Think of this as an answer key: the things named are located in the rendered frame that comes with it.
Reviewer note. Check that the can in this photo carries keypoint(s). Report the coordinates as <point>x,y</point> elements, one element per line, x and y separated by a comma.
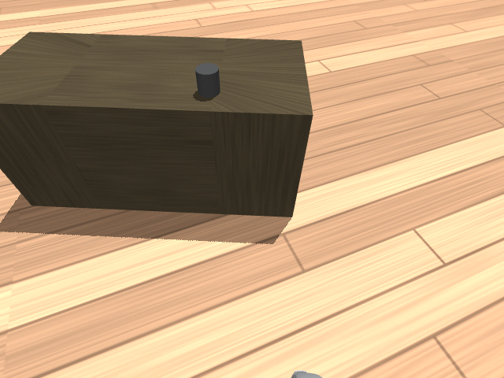
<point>208,80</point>

